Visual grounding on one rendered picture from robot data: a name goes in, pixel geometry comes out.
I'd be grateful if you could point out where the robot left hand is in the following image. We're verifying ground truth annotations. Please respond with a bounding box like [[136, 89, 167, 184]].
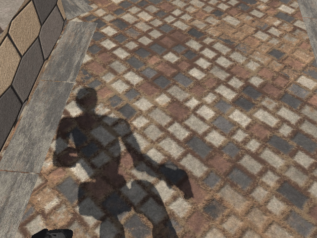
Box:
[[32, 228, 73, 238]]

